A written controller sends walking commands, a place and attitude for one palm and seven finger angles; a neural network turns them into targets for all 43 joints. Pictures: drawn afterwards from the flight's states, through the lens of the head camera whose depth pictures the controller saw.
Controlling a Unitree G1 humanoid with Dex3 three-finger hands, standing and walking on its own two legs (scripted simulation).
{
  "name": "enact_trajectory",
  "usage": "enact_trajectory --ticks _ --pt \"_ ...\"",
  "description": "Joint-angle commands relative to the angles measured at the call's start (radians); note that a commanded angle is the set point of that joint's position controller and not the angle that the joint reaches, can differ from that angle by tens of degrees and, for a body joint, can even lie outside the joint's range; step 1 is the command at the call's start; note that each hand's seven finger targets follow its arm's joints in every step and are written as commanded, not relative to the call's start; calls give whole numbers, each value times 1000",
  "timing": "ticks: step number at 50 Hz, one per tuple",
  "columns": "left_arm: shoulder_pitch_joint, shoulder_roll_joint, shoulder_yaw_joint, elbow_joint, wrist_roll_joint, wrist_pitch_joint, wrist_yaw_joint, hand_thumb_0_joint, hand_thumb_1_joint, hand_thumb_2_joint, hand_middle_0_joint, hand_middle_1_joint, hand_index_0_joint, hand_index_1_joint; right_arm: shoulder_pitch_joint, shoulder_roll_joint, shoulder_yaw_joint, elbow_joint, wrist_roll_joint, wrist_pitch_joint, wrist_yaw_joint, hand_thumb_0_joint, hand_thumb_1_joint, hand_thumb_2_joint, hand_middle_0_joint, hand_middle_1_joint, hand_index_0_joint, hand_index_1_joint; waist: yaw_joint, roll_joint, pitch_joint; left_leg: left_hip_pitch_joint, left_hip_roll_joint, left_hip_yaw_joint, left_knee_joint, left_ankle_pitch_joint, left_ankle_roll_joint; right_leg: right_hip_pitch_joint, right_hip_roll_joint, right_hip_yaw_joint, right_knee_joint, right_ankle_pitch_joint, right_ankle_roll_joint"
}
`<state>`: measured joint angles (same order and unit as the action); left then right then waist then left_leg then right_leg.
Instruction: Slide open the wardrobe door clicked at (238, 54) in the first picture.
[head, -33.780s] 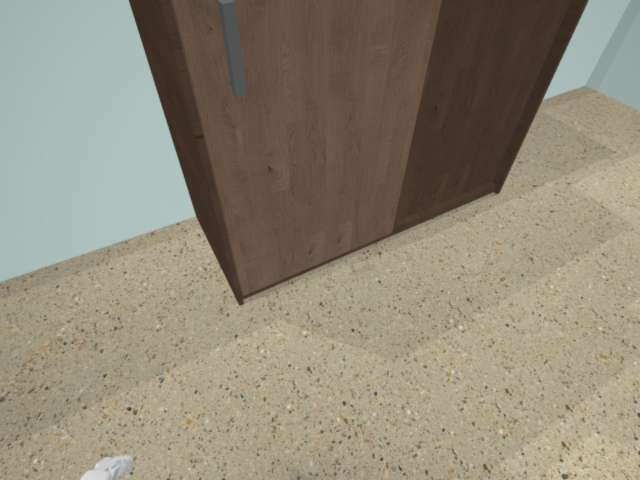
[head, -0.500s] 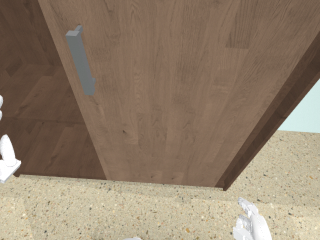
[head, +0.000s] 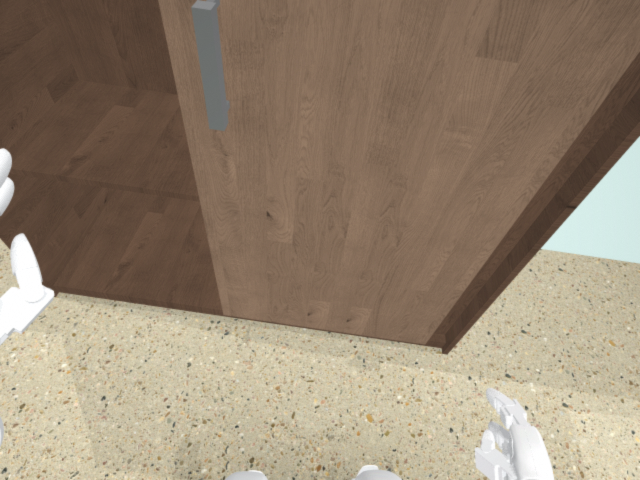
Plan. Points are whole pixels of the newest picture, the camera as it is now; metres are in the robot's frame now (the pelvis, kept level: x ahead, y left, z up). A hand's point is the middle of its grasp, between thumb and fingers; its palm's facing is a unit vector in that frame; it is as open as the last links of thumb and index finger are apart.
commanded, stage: stop stepping back and stand still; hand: left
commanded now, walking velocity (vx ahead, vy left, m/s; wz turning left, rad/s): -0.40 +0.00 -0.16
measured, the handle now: (216, 65) +0.63 +0.23 +0.17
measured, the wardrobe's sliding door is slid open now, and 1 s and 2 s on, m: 0.58 0.58 0.58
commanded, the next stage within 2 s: let the arm hang, fingers relaxed in 0.80 s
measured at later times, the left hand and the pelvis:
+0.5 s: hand (36, 365) +0.17 +0.24 +0.17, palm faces +0.38 -0.86 -0.36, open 7.4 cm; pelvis -0.07 +0.00 +0.01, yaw -6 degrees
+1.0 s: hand (72, 436) +0.14 +0.26 +0.05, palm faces +0.15 -0.88 -0.46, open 7.4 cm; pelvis -0.10 +0.01 +0.01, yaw -5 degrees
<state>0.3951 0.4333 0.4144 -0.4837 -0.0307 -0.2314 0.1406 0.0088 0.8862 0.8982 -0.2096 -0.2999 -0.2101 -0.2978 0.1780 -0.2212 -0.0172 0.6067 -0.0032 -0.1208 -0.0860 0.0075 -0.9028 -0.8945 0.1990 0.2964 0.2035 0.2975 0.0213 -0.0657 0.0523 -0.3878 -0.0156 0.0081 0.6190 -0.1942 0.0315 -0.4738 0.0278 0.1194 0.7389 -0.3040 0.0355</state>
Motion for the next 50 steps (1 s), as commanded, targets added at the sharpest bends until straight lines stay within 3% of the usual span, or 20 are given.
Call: enact_trajectory --ticks 1,3,8,9,10,11,12,13,19,21,23,26,29,31,35,40,44,45,47,50 --pt "82 216 196 -261 -35 -77 9 0 900 900 -200 -300 -200 -300 -24 -136 -78 -166 3 -98 17 0 -900 -900 200 300 200 300 5 280 -294 57 377 -280 -304 175 175 100 47 -17 351 -202 -6" --pt "79 151 145 -346 -29 -68 7 0 900 900 -200 -300 -200 -300 -32 -121 -70 -149 4 -104 34 0 -900 -900 200 300 200 300 -2 224 -252 92 342 -217 -277 225 161 110 18 -53 231 -163 -5" --pt "117 139 120 -314 -17 -29 16 0 900 900 -200 -300 -200 -300 -33 -124 -42 -153 13 -106 37 0 -900 -900 200 300 200 300 -16 302 -184 -3 196 -117 -372 -472 22 339 58 -212 -268 -140 -40" --pt "109 155 131 -267 -9 -18 21 0 900 900 -200 -300 -200 -300 -34 -123 -39 -147 7 -97 31 0 -900 -900 200 300 200 300 -19 258 -151 -37 153 -68 -326 -482 -5 354 35 -184 -358 -162 -64" --pt "98 167 140 -212 -8 -10 23 0 900 900 -200 -300 -200 -300 -25 -115 -39 -137 2 -83 27 0 -900 -900 200 300 200 300 -23 139 -117 -43 90 -2 -182 -420 -34 295 -45 -72 -456 -221 -119" --pt "98 195 163 -166 -11 -4 23 0 900 900 -200 -300 -200 -300 -19 -109 -43 -128 -7 -67 28 0 -900 -900 200 300 200 300 -28 -2 -111 21 51 24 34 -281 -52 160 -193 129 -555 -311 -185" --pt "28 197 141 -161 -24 -7 25 0 900 900 -200 -300 -200 -300 -29 -103 -29 -112 -9 -59 22 0 -900 -900 200 300 200 300 -28 -77 -83 55 50 11 213 -166 -52 63 -308 213 -606 -261 -232" --pt "-12 193 133 -141 -20 -1 34 0 900 900 -200 -300 -200 -300 -38 -102 -25 -100 3 -62 15 0 -900 -900 200 300 200 300 -19 -111 -100 -2 44 -22 273 -157 -49 97 -319 238 -587 -241 -239" --pt "-23 129 67 -69 -1 -12 38 0 900 900 -200 -300 -200 -300 -33 -109 -13 -78 -1 -65 -4 0 -900 -900 200 300 200 300 -32 20 -59 111 40 26 -135 -134 0 149 -183 25 -417 -146 -134" --pt "-31 138 64 -138 -5 -24 36 0 900 900 -200 -300 -200 -300 -39 -135 -25 -99 7 -84 -13 0 -900 -900 200 300 200 300 -25 130 -85 173 102 -69 -257 -83 32 175 -102 -31 -290 -33 -87" --pt "18 164 96 -184 -4 -33 37 0 900 900 -200 -300 -200 -300 -29 -152 -31 -117 11 -87 -8 0 -900 -900 200 300 200 300 -7 167 -155 230 196 -192 -232 172 70 186 -29 -102 -163 135 -41" --pt "31 196 128 -248 1 -40 28 0 900 900 -200 -300 -200 -300 -41 -131 -19 -107 -8 -89 -6 0 -900 -900 200 300 200 300 -16 291 -98 98 198 -214 -325 -3 65 246 -7 -146 -196 15 -29" --pt "80 171 128 -208 3 -51 34 0 900 900 -200 -300 -200 -300 -25 -130 -23 -101 -4 -102 4 0 -900 -900 200 300 200 300 -17 200 -112 36 144 -112 -245 44 40 349 -28 -113 -284 140 -42" --pt "123 165 133 -163 -6 -55 31 0 900 900 -200 -300 -200 -300 -21 -128 -31 -100 -3 -100 12 0 -900 -900 200 300 200 300 -23 120 -142 71 89 -51 -157 57 9 325 -82 -18 -327 221 -70" --pt "120 141 115 -98 -16 -49 26 0 900 900 -200 -300 -200 -300 -22 -108 -29 -96 0 -80 17 0 -900 -900 200 300 200 300 -30 25 -115 125 54 -17 -82 -19 -11 208 -151 75 -428 116 -96" --pt "43 133 86 -92 -13 -37 21 0 900 900 -200 -300 -200 -300 -48 -112 -24 -102 0 -72 3 0 -900 -900 200 300 200 300 -22 34 -92 186 76 -42 -170 31 1 178 -89 -3 -417 92 -59" --pt "-18 130 66 -141 -4 -36 23 0 900 900 -200 -300 -200 -300 -59 -114 -19 -110 1 -76 -5 0 -900 -900 200 300 200 300 -12 118 -123 189 97 -69 -245 74 8 246 -46 -62 -366 151 -38" --pt "25 -22 -315 632 63 121 -108 0 900 900 -200 -300 -200 -300 -107 -321 -75 109 5 -89 85 0 -900 -900 200 300 200 300 -51 137 -57 93 140 -108 -91 336 15 169 -123 -134 -179 302 -52" --pt "18 -40 -297 641 56 231 -135 0 900 900 -200 -300 -200 -300 -64 -272 -73 74 7 14 82 0 -900 -900 200 300 200 300 -25 149 -116 104 174 -96 -121 363 22 173 -97 -118 -155 133 -55" --pt "-47 -22 -316 781 61 225 -141 0 900 900 -200 -300 -200 -300 -84 -264 -44 78 -16 52 81 0 -900 -900 200 300 200 300 -8 71 -119 -13 201 -195 -188 203 80 223 -62 -126 -85 -29 -62"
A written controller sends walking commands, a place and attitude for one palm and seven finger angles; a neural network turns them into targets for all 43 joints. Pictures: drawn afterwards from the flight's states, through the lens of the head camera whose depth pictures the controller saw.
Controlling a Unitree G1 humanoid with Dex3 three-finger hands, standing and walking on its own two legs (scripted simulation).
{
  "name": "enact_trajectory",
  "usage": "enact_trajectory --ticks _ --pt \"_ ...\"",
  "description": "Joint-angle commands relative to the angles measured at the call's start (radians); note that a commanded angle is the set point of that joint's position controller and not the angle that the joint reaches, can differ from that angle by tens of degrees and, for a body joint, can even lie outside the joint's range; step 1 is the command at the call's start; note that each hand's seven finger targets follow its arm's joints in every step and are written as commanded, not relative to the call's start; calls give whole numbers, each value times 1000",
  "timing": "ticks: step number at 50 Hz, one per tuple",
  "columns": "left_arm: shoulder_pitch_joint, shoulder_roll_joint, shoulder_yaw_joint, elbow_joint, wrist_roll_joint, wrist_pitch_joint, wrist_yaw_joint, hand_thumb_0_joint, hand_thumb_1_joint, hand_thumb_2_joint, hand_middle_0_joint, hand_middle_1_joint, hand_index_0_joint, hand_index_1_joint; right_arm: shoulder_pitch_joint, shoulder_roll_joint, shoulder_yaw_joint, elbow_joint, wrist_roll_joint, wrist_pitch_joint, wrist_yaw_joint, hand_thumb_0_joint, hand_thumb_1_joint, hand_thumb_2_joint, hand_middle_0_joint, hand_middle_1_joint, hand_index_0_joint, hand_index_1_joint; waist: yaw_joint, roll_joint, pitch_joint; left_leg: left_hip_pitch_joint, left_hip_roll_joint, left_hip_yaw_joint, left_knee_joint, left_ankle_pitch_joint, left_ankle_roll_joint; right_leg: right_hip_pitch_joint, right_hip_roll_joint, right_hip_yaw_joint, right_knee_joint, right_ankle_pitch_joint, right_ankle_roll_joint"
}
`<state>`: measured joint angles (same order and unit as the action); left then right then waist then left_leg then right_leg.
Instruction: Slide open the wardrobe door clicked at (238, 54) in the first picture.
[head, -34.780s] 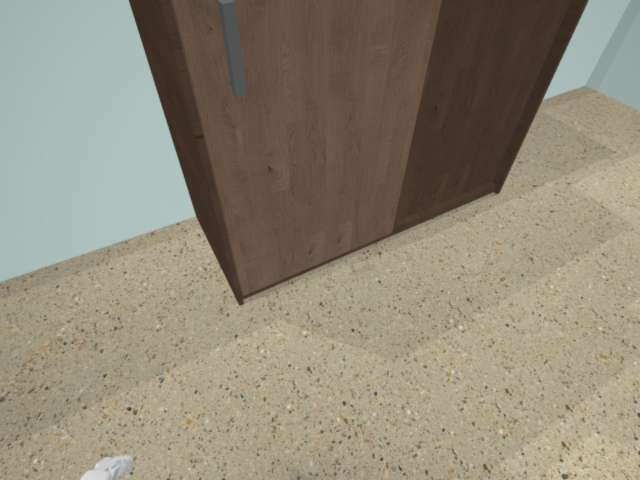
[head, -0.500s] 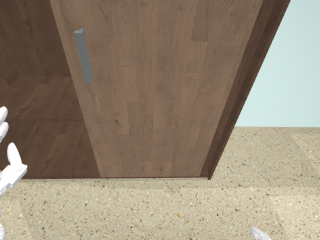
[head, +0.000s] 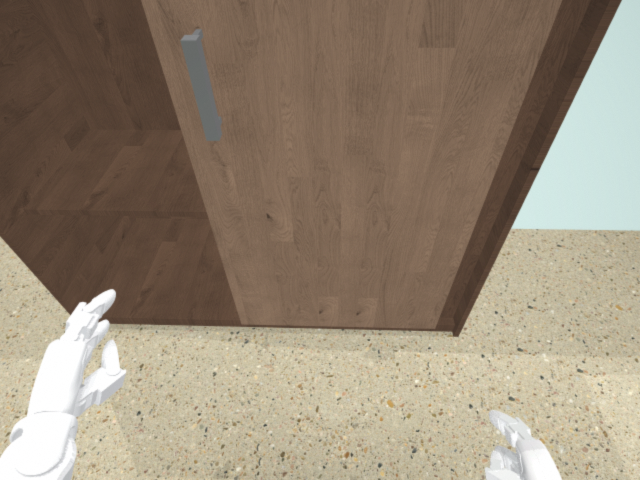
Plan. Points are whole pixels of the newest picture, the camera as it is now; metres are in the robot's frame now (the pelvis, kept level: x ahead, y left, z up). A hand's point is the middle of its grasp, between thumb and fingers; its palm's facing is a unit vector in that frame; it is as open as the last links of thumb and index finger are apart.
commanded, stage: let the arm hang, fingers relaxed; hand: left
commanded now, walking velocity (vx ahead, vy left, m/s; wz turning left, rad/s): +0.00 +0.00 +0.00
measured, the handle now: (206, 86) +0.71 +0.27 +0.16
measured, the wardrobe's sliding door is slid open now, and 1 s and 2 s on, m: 0.58 0.58 0.58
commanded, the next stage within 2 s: look to check the result in 1.00 s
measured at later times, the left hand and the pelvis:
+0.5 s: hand out of the picture -0.01 +0.25 -0.16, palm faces +0.00 -0.95 -0.30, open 7.3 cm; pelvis -0.01 +0.00 +0.01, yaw +1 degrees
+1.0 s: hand out of the picture +0.12 +0.23 -0.14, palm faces -0.05 -0.95 -0.31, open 7.4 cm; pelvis +0.02 +0.00 +0.02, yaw +0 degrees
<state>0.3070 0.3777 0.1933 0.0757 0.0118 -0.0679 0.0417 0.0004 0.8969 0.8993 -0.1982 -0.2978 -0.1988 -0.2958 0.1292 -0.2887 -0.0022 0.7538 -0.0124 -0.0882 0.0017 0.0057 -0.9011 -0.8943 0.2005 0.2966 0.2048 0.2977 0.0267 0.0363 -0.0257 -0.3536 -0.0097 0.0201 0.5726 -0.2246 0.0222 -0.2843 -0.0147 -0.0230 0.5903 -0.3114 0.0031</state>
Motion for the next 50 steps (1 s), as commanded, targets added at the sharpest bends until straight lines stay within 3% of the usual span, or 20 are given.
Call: enact_trajectory --ticks 1,3,4,6,7,9,11,13,15,16,18,25,30,39,50 --pt "26 46 -100 277 23 59 -44 0 900 900 -200 -300 -200 -300 -41 -195 -56 -62 -13 25 -7 0 -900 -900 200 300 200 300 -8 -88 -52 -46 181 -202 -138 200 81 51 -25 30 35 1 -34" --pt "-19 88 -105 388 27 52 -46 0 900 900 -200 -300 -200 -300 -51 -202 -57 -41 -15 38 -5 0 -900 -900 200 300 200 300 -11 -181 -70 -29 119 -161 -86 99 53 53 -72 84 -70 32 -51" --pt "-51 109 -109 443 29 50 -46 0 900 900 -200 -300 -200 -300 -44 -195 -57 -26 -14 47 -5 0 -900 -900 200 300 200 300 -25 -229 -76 7 78 -131 -37 48 36 11 -115 137 -135 12 -72" --pt "-120 125 -125 523 26 54 -40 0 900 900 -200 -300 -200 -300 -21 -177 -55 6 -17 69 -7 0 -900 -900 200 300 200 300 -49 -217 -50 102 22 -74 65 -19 10 -103 -181 207 -230 -22 -128" --pt "-148 114 -133 560 23 57 -37 0 900 900 -200 -300 -200 -300 -4 -164 -53 28 -20 77 -8 0 -900 -900 200 300 200 300 -59 -164 -43 132 19 -61 75 -30 6 -125 -188 213 -240 -22 -140" --pt "-161 105 -143 626 20 59 -34 0 900 900 -200 -300 -200 -300 19 -153 -47 63 -20 85 -11 0 -900 -900 200 300 200 300 -69 -43 -31 163 44 -87 14 -1 10 -139 -158 184 -226 -69 -124" --pt "-134 106 -145 693 18 61 -35 0 900 900 -200 -300 -200 -300 13 -179 -46 87 -18 81 -11 0 -900 -900 200 300 200 300 -49 73 -20 121 94 -163 -93 -2 28 -81 -88 131 -190 -105 -78" --pt "-93 90 -137 769 13 62 -35 0 900 900 -200 -300 -200 -300 4 -192 -51 120 -20 77 -18 0 -900 -900 200 300 200 300 -23 177 -11 24 123 -208 -186 -99 41 34 -57 83 -161 -71 -60" --pt "-58 97 -137 827 10 60 -39 0 900 900 -200 -300 -200 -300 4 -205 -53 143 -17 78 -21 0 -900 -900 200 300 200 300 -8 196 -16 -13 124 -215 -229 -182 40 95 -52 76 -166 -58 -63" --pt "-60 107 -135 845 12 58 -40 0 900 900 -200 -300 -200 -300 9 -212 -56 148 -13 78 -22 0 -900 -900 200 300 200 300 -5 140 -11 -3 123 -219 -229 -172 39 102 -53 78 -179 -46 -64" --pt "-72 104 -138 881 9 55 -43 0 900 900 -200 -300 -200 -300 35 -213 -59 176 -12 77 -25 0 -900 -900 200 300 200 300 -16 94 -13 23 119 -205 -227 -177 33 91 -69 95 -213 -64 -70" --pt "-112 125 -144 962 8 52 -45 0 900 900 -200 -300 -200 -300 44 -235 -63 237 -12 80 -22 0 -900 -900 200 300 200 300 -25 -9 51 69 123 -207 -275 -190 27 44 -83 106 -277 -109 -66" --pt "-152 146 -153 985 5 46 -44 0 900 900 -200 -300 -200 -300 22 -251 -58 267 -10 76 -17 0 -900 -900 200 300 200 300 -28 -59 56 113 129 -196 -291 -108 24 40 -92 107 -296 -65 -57" --pt "-207 167 -162 989 2 31 -38 0 900 900 -200 -300 -200 -300 -45 -256 -44 290 -6 61 -11 0 -900 -900 200 300 200 300 -29 -68 -13 215 130 -147 -270 185 17 107 -112 96 -294 153 -39" --pt "-239 162 -157 980 2 26 -34 0 900 900 -200 -300 -200 -300 -83 -253 -38 302 -4 56 -14 0 -900 -900 200 300 200 300 -32 -25 -44 261 130 -126 -270 281 5 166 -119 97 -302 262 -38"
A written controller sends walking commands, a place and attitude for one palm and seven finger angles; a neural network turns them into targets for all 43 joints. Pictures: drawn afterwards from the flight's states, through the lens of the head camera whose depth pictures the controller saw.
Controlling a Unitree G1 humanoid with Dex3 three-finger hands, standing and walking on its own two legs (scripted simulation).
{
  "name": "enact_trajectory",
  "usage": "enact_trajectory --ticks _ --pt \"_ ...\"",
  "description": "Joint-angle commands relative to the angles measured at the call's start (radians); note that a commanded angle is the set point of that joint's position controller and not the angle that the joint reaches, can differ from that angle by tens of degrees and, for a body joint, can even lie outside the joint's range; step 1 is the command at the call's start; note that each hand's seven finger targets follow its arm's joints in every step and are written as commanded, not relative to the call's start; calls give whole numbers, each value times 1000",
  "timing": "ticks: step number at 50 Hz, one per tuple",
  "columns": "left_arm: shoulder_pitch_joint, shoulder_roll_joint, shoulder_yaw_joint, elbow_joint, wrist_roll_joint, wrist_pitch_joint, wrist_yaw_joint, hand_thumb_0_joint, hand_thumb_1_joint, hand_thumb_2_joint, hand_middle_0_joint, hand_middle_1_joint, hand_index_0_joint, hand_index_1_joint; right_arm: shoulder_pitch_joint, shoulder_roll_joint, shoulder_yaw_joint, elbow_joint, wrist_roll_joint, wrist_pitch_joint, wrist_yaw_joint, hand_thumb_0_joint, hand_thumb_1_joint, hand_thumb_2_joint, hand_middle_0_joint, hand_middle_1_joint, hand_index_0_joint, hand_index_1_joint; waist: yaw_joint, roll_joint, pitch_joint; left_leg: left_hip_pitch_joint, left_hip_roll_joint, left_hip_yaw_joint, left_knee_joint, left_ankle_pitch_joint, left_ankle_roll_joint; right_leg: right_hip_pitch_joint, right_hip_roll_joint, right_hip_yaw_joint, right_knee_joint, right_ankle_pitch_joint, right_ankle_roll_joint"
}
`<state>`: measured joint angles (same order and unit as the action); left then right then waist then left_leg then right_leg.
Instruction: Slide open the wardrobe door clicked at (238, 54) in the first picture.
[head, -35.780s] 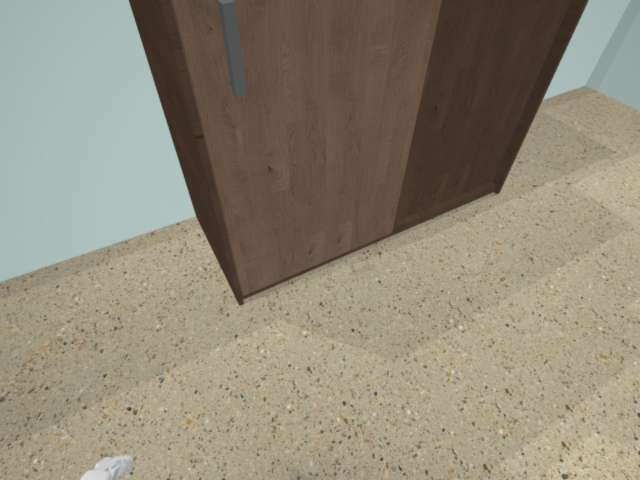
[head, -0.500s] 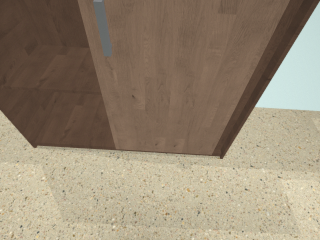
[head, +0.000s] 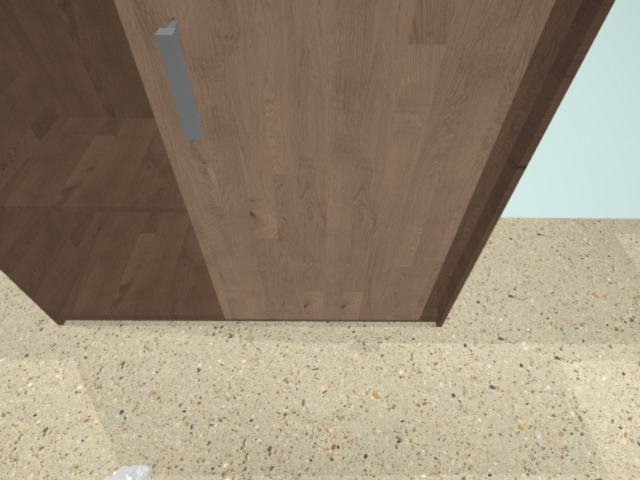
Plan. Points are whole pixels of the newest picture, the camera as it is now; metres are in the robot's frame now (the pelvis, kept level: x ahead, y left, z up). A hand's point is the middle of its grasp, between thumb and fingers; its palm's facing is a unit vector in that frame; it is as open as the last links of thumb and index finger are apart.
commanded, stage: look to check the result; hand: left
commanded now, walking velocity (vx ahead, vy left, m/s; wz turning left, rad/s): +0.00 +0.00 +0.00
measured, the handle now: (184, 82) +0.68 +0.27 +0.14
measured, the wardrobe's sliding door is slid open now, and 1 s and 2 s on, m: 0.58 0.58 0.58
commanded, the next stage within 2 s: stand and wait in 0.54 s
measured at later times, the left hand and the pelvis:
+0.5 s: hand out of the picture +0.10 +0.24 -0.16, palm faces -0.03 -0.94 -0.34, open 7.4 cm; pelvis +0.02 -0.01 +0.00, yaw -1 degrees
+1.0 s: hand out of the picture +0.09 +0.23 -0.16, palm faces -0.05 -0.95 -0.32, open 7.4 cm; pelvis +0.01 -0.01 +0.00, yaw -1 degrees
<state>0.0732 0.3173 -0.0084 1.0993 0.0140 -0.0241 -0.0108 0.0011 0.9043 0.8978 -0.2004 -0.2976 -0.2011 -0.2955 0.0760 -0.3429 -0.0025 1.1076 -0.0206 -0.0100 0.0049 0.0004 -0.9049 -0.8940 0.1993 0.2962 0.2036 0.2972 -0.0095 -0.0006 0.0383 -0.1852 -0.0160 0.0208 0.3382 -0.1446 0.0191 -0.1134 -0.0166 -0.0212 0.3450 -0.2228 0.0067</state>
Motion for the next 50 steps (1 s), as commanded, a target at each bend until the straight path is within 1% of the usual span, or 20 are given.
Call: enact_trajectory --ticks 1,2,5,6,10,11,12,16,18,24,26,28,29,33,34,36,38,45,46,50 --pt "0 223 48 -46 2 -19 19 0 900 900 -200 -300 -200 -300 -28 -199 -37 -53 6 -22 -18 0 -900 -900 200 300 200 300 6 16 -115 95 137 -122 -31 213 8 4 -118 95 -59 185 -42" --pt "-4 222 47 -45 1 -19 20 0 900 900 -200 -300 -200 -300 -32 -195 -36 -51 4 -22 -18 0 -900 -900 200 300 200 300 5 15 -108 98 137 -122 -30 225 7 4 -121 95 -58 206 -42" --pt "-3 219 50 -45 -1 -19 21 0 900 900 -200 -300 -200 -300 -25 -197 -35 -51 5 -23 -22 0 -900 -900 200 300 200 300 4 28 -133 111 139 -116 -28 253 5 32 -121 94 -56 238 -43" --pt "5 221 52 -46 1 -20 22 0 900 900 -200 -300 -200 -300 -22 -197 -37 -52 7 -23 -23 0 -900 -900 200 300 200 300 5 7 -140 121 142 -114 -20 273 6 35 -120 90 -55 262 -43" --pt "2 215 50 -42 -2 -16 22 0 900 900 -200 -300 -200 -300 -25 -197 -36 -50 6 -19 -25 0 -900 -900 200 300 200 300 4 23 -108 117 141 -113 -30 236 4 24 -120 94 -70 231 -44" --pt "6 218 51 -43 0 -17 22 0 900 900 -200 -300 -200 -300 -20 -198 -36 -51 7 -19 -25 0 -900 -900 200 300 200 300 4 9 -116 122 142 -114 -24 250 5 29 -118 94 -69 247 -45" --pt "2 215 51 -39 -1 -16 23 0 900 900 -200 -300 -200 -300 -22 -197 -37 -50 6 -19 -26 0 -900 -900 200 300 200 300 3 16 -107 123 144 -109 -26 249 4 25 -122 94 -70 252 -45" --pt "9 218 52 -39 -1 -18 24 0 900 900 -200 -300 -200 -300 -11 -199 -37 -49 8 -17 -27 0 -900 -900 200 300 200 300 2 -9 -123 139 146 -107 -23 264 4 37 -119 93 -71 277 -45" --pt "9 218 50 -36 -3 -17 25 0 900 900 -200 -300 -200 -300 -14 -198 -37 -47 7 -17 -27 0 -900 -900 200 300 200 300 2 -8 -121 144 147 -104 -23 268 4 38 -122 91 -70 291 -45" --pt "6 221 48 -34 -3 -16 24 0 900 900 -200 -300 -200 -300 -18 -199 -38 -46 8 -14 -26 0 -900 -900 200 300 200 300 1 -19 -82 133 146 -104 -39 220 3 19 -120 97 -87 250 -44" --pt "9 225 49 -34 -1 -17 24 0 900 900 -200 -300 -200 -300 -17 -200 -37 -46 9 -14 -25 0 -900 -900 200 300 200 300 3 -17 -88 136 145 -105 -41 218 4 22 -118 100 -90 244 -45" --pt "4 223 47 -33 -3 -16 23 0 900 900 -200 -300 -200 -300 -20 -200 -37 -45 8 -13 -24 0 -900 -900 200 300 200 300 3 -14 -75 128 146 -103 -47 194 3 16 -119 100 -96 221 -43" --pt "3 223 47 -32 -3 -16 23 0 900 900 -200 -300 -200 -300 -21 -200 -37 -45 7 -14 -24 0 -900 -900 200 300 200 300 2 -21 -75 126 145 -106 -49 194 3 18 -118 101 -96 223 -44" --pt "5 224 48 -32 -2 -17 23 0 900 900 -200 -300 -200 -300 -21 -201 -37 -45 7 -16 -25 0 -900 -900 200 300 200 300 3 -5 -95 139 147 -103 -47 214 3 28 -120 102 -92 239 -45" --pt "3 225 47 -33 -3 -17 23 0 900 900 -200 -300 -200 -300 -23 -203 -36 -45 7 -16 -25 0 -900 -900 200 300 200 300 3 3 -85 133 146 -103 -49 213 2 26 -118 101 -93 234 -44" --pt "8 227 50 -33 -1 -18 23 0 900 900 -200 -300 -200 -300 -20 -202 -35 -46 9 -16 -25 0 -900 -900 200 300 200 300 5 -15 -84 133 147 -104 -51 205 3 26 -116 102 -99 226 -44" --pt "2 225 47 -31 -3 -16 22 0 900 900 -200 -300 -200 -300 -21 -202 -35 -42 8 -16 -25 0 -900 -900 200 300 200 300 4 2 -76 125 147 -104 -57 190 1 26 -119 102 -101 210 -43" --pt "6 225 48 -30 -3 -17 22 0 900 900 -200 -300 -200 -300 -20 -202 -34 -41 7 -17 -25 0 -900 -900 200 300 200 300 4 7 -88 134 147 -103 -57 194 1 33 -120 106 -104 220 -46" --pt "10 225 48 -31 -2 -17 22 0 900 900 -200 -300 -200 -300 -21 -202 -35 -43 9 -16 -25 0 -900 -900 200 300 200 300 4 -5 -81 136 147 -104 -55 191 1 23 -117 105 -108 212 -45" --pt "5 223 48 -28 -3 -15 21 0 900 900 -200 -300 -200 -300 -21 -205 -34 -40 7 -17 -26 0 -900 -900 200 300 200 300 2 18 -81 132 148 -104 -61 187 0 27 -117 106 -105 201 -45"
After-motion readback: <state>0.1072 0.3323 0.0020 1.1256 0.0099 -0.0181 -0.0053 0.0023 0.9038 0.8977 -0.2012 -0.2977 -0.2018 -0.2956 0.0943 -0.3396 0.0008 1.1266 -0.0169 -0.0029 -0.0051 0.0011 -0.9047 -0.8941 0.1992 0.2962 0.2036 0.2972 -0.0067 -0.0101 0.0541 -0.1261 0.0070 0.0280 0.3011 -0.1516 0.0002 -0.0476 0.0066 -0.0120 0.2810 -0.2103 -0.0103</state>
